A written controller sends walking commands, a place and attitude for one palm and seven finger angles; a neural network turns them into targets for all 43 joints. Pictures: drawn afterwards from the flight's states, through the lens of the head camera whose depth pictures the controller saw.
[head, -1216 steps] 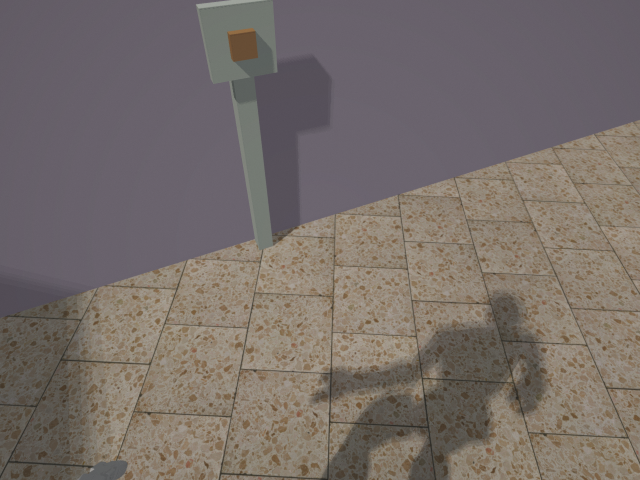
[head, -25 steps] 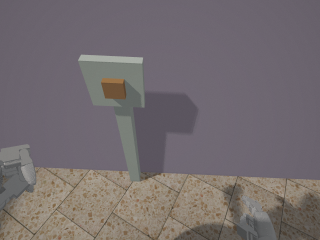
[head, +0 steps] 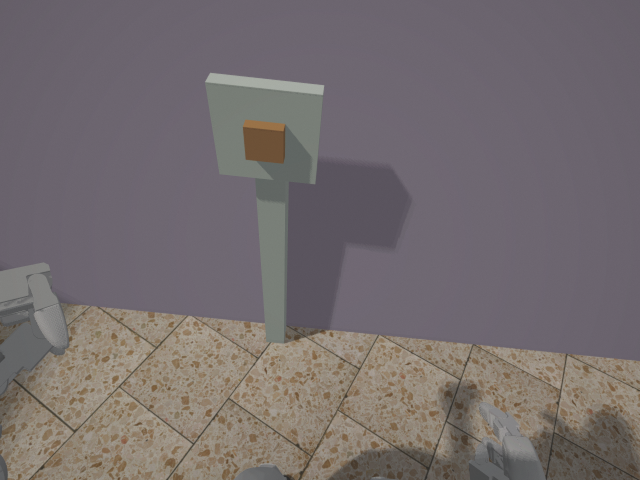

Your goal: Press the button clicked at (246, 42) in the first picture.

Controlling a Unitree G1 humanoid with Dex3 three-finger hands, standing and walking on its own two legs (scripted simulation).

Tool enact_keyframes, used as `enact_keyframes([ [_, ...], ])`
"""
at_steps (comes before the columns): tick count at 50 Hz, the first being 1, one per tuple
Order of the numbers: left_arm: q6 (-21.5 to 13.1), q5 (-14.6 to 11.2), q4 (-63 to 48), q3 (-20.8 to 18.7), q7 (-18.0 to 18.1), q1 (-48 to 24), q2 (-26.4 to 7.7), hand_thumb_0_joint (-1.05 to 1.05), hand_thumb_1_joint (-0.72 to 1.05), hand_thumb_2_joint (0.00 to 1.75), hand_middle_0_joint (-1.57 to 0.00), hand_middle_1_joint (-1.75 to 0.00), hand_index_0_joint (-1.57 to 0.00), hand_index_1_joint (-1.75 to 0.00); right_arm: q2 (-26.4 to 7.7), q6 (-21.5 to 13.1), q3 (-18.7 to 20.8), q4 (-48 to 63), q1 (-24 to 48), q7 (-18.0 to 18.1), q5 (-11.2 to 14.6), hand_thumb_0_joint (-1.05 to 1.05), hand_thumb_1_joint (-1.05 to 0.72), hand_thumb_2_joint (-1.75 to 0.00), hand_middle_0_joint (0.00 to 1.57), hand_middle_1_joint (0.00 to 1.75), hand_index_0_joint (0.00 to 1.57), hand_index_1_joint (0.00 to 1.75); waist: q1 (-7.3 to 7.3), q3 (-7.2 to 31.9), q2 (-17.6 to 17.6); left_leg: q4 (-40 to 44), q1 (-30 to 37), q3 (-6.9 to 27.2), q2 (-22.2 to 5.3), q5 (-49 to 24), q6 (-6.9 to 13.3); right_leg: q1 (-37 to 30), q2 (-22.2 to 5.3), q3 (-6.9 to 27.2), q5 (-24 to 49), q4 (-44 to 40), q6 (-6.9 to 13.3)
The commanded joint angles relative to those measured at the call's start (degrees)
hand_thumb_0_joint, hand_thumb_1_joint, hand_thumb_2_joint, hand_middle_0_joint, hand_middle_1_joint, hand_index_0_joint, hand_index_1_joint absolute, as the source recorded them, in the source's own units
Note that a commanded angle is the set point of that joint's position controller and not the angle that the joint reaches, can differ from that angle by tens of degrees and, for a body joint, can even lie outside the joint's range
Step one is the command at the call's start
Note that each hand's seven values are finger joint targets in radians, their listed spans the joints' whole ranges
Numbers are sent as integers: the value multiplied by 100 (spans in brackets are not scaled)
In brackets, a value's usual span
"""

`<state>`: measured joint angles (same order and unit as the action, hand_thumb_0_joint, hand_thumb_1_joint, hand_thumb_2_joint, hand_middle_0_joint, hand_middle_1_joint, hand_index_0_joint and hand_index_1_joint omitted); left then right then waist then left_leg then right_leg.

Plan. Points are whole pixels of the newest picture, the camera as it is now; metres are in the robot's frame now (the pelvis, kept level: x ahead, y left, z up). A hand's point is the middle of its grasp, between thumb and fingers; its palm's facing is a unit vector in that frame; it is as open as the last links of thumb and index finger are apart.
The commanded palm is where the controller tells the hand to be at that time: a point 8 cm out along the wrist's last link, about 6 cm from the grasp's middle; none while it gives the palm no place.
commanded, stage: step back with the hand held close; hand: left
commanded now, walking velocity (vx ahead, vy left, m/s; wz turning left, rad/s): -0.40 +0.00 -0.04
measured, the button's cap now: (265, 141) +0.61 +0.13 +0.08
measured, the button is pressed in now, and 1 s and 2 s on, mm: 0 0 0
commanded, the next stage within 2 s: stop stepping back and stand still in 0.22 s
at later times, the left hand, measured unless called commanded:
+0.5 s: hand (10, 439) +0.12 +0.23 +0.19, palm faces +0.23 -0.87 -0.44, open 3.1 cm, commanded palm +0.04 +0.28 +0.19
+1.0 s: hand out of the picture +0.04 +0.24 +0.19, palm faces +0.30 -0.84 -0.45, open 3.1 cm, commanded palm +0.00 +0.29 +0.19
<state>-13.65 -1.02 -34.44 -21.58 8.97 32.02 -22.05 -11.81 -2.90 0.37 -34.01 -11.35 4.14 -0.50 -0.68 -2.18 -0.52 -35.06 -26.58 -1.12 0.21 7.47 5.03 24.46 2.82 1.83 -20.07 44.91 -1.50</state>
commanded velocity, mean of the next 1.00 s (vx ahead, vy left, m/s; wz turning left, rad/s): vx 0.00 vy -0.02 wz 0.00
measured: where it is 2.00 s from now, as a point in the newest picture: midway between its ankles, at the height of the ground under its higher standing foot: outside the picture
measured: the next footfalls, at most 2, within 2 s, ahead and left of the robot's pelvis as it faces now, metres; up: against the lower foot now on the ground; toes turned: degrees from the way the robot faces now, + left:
right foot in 0.26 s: -0.11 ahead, -0.07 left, +0.00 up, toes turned +0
left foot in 0.66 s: -0.03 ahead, +0.11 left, +0.00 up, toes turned -5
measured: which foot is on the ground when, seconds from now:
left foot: down 0.00-0.50, up 0.52-0.64, down 0.66-0.90, up 0.92-1.00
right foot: up 0.00-0.24, down 0.26-1.00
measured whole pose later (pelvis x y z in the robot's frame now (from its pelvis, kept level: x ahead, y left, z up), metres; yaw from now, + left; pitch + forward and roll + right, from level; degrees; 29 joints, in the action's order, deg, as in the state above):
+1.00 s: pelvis -0.16 +0.02 +0.02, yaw -5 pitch +0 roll +0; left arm -11.5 -1.7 -33.7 -19.9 8.1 36.9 -22.9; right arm -9.2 -4.0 -1.6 -36.5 -13.7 2.8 -0.9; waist 0.2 2.9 0.7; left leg -50.7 -28.2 -0.5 0.4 19.0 -0.1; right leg 12.6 1.9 -4.1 -14.1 26.8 4.0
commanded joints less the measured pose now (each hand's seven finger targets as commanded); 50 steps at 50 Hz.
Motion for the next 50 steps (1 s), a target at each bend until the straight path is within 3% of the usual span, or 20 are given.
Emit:
enact_keyframes([
  [1, -476, -82, -1414, -856, 134, 87, -974, 0, 90, 90, -130, -150, -130, -150, -699, -563, 341, 864, 574, -37, -116, 0, -90, -90, 20, 30, 20, 30, 80, 907, -605, 2432, -65, 2066, -1830, 2126, 424, -441, 146, 236, -778, 1882, 113],
  [4, -429, -171, -1486, -556, 97, 372, -749, 0, 90, 90, -130, -150, -130, -150, -669, -637, 319, 774, 566, -156, -94, 0, -90, -90, 20, 30, 20, 30, 103, 1061, -1314, 2613, 454, 1362, -1440, 1970, 71, -702, 163, -295, -980, 792, 160],
  [9, -400, -309, -1318, -548, 0, 361, -994, 0, 90, 90, -130, -150, -130, -150, -617, -592, 243, 538, 320, -172, -181, 0, -90, -90, 20, 30, 20, 30, 99, 1316, -1343, 2635, 1456, 931, -1161, 961, -642, -1368, 184, -601, -645, -2397, 377],
  [13, -579, -414, -1434, -899, 9, -160, -1503, 0, 90, 90, -130, -150, -130, -150, -478, -364, 98, 517, 495, -76, -160, 0, -90, -90, 20, 30, 20, 30, 48, 1184, 321, -301, 2366, 24, -337, 489, -763, 360, -1660, 576, 1216, -3449, 832],
  [15, -453, -352, -1230, -605, -66, -232, -1204, 0, 90, 90, -130, -150, -130, -150, -664, -476, 254, 476, 461, 4, -36, 0, -90, -90, 20, 30, 20, 30, -79, 1008, 1004, -597, 2222, 135, -66, 524, -713, 501, -1414, 92, 1423, -2868, 804],
  [18, -206, -384, -1232, -688, -149, 135, -1167, 0, 90, 90, -130, -150, -130, -150, -768, -415, 177, 770, 643, 99, 21, 0, -90, -90, 20, 30, 20, 30, 26, 938, -748, 1447, 2052, 1079, -737, -1447, -308, -315, -23, -479, 664, -1478, 26],
  [20, -228, -443, -1085, -902, -115, 399, -1219, 0, 90, 90, -130, -150, -130, -150, -775, -511, 199, 892, 655, 63, -7, 0, -90, -90, 20, 30, 20, 30, 105, 931, -1432, 3286, 979, 2155, -1273, 2703, -416, -1098, 425, -402, -1597, -678, 241],
  [22, -119, -415, -1286, -1031, -55, 678, -1245, 0, 90, 90, -130, -150, -130, -150, -676, -455, 164, 910, 644, 18, -86, 0, -90, -90, 20, 30, 20, 30, 185, 942, -1628, 3428, 146, 1647, -1003, 3107, -921, -1990, 550, -643, -1396, -1222, 453],
  [24, -106, -360, -1376, -1056, -108, 1136, -1322, 0, 90, 90, -130, -150, -130, -150, -609, -389, 201, 947, 442, -41, 78, 0, -90, -90, 20, 30, 20, 30, 130, 1158, -589, 1248, 649, 87, -10, 1895, -812, -1637, -161, -122, -1192, -2850, 486],
  [25, -88, -367, -1376, -960, -118, 1218, -1265, 0, 90, 90, -130, -150, -130, -150, -625, -304, 283, 916, 389, -44, 90, 0, -90, -90, 20, 30, 20, 30, 55, 838, 839, -1006, 1405, 52, 353, 1229, -755, 323, -1306, 1161, -1976, -3703, 826],
  [26, -13, -387, -1644, -960, -80, 977, -1293, 0, 90, 90, -130, -150, -130, -150, -672, -225, 326, 849, 470, -34, 50, 0, -90, -90, 20, 30, 20, 30, 97, 514, 1297, -2362, 1048, 337, 274, 988, -751, 1161, -2087, 1895, -2430, -3917, 1368],
  [28, -5, -217, -1237, -686, 18, 255, -923, 0, 90, 90, -130, -150, -130, -150, -566, -260, 228, 692, 405, -12, 7, 0, -90, -90, 20, 30, 20, 30, -150, 107, 685, -2152, 345, 509, -282, 1134, -617, 687, -1913, 1163, -1513, -3426, 1184],
  [31, -17, -3, -544, -265, 148, -509, -669, 0, 90, 90, -130, -150, -130, -150, -732, -578, 210, 433, 291, 164, 12, 0, -90, -90, 20, 30, 20, 30, -147, -126, 250, 467, 1071, 67, -234, 936, -420, -27, -1193, 83, -881, -2590, 601],
  [34, -143, 16, -927, -216, 176, -845, -811, 0, 90, 90, -130, -150, -130, -150, -959, -807, 276, 707, 312, 236, 84, 0, -90, -90, 20, 30, 20, 30, 0, 179, -907, 1760, 1365, 1798, -1213, 929, 53, -350, -309, -373, -51, -1045, 117],
  [36, -211, -7, -1432, -375, 121, -765, -928, 0, 90, 90, -130, -150, -130, -150, -624, -864, 152, 587, 342, 134, -30, 0, -90, -90, 20, 30, 20, 30, -88, 324, -1796, 3123, 944, 2954, -1506, 3260, -89, -274, -103, -156, -892, 375, 111],
  [39, -155, -50, -1653, -515, 115, 312, -940, 0, 90, 90, -130, -150, -130, -150, -573, -904, 155, 724, 435, -57, -31, 0, -90, -90, 20, 30, 20, 30, 112, 634, -1027, 2821, 687, 1876, -1270, 2776, 74, -970, -129, -360, -618, -222, 221],
  [43, 55, -58, -1130, -504, 99, 819, -821, 0, 90, 90, -130, -150, -130, -150, -568, -572, 123, 752, 463, -54, -74, 0, -90, -90, 20, 30, 20, 30, 61, 514, -891, 1906, -440, 778, -644, 2742, -340, -2480, -102, -575, -489, -2261, 401],
  [45, 127, -113, -893, -609, 64, 506, -939, 0, 90, 90, -130, -150, -130, -150, -541, -317, 209, 739, 424, -21, -69, 0, -90, -90, 20, 30, 20, 30, 36, 363, 860, -1135, -722, 81, 27, 1832, -534, -1496, -1792, 1913, -1794, -3611, 1136],
  [46, 85, -145, -1027, -696, 99, -40, -1050, 0, 90, 90, -130, -150, -130, -150, -603, -288, 255, 660, 363, -16, -65, 0, -90, -90, 20, 30, 20, 30, 21, 259, 1173, -2181, -936, 137, 9, 1632, -570, -1127, -2300, 2378, -2092, -3814, 1435],
  [50, -11, -105, -445, -429, 93, -120, -759, 0, 90, 90, -130, -150, -130, -150, -560, -416, 155, 595, 402, 59, -16, 0, -90, -90, 20, 30, 20, 30, -98, 73, 714, -1542, -226, 77, -316, 1098, -489, -575, -1768, 1008, -1193, -3454, 1093],
])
